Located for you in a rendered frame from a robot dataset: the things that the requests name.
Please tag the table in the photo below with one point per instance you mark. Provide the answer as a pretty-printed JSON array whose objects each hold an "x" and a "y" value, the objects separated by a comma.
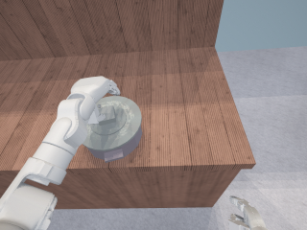
[{"x": 161, "y": 54}]

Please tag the robot left hand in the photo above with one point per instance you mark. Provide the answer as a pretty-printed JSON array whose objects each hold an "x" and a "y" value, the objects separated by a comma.
[{"x": 96, "y": 87}]

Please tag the robot left forearm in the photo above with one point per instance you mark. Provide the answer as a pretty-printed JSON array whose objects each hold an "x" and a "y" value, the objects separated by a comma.
[{"x": 67, "y": 133}]

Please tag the lid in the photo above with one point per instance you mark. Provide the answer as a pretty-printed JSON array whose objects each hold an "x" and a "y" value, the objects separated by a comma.
[{"x": 114, "y": 135}]

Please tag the robot right hand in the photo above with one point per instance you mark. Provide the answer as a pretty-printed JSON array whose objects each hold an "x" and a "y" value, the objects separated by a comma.
[{"x": 251, "y": 218}]

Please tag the robot left upper arm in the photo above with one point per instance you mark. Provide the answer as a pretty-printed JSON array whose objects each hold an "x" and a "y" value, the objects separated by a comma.
[{"x": 28, "y": 208}]

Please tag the pot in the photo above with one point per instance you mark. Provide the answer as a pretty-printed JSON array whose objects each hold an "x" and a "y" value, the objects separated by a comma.
[{"x": 119, "y": 153}]

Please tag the knob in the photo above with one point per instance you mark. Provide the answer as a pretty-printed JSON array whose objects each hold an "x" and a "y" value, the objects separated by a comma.
[{"x": 109, "y": 112}]

